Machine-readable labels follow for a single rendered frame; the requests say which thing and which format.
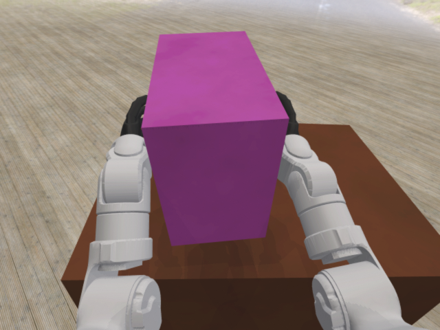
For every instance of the robot left hand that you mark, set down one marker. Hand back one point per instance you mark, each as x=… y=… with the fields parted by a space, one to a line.
x=133 y=122

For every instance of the robot right upper arm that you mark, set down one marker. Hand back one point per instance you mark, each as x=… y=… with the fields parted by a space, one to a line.
x=356 y=297

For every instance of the right robot forearm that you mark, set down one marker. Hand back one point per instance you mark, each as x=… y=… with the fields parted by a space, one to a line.
x=331 y=234

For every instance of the pedestal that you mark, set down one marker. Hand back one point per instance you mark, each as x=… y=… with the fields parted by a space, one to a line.
x=266 y=283

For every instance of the carton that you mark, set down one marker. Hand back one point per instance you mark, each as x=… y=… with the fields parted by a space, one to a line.
x=214 y=129

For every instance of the robot left upper arm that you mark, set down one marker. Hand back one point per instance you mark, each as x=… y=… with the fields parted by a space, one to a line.
x=121 y=303

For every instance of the left robot forearm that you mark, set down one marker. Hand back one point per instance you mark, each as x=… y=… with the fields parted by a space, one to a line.
x=123 y=206

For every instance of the robot right hand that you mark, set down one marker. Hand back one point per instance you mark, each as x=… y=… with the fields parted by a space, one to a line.
x=293 y=124

